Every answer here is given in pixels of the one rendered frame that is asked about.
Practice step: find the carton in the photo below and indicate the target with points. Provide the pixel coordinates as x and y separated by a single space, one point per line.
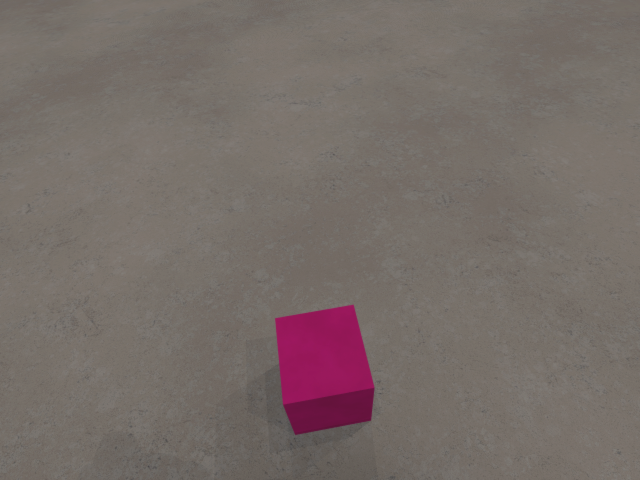
325 376

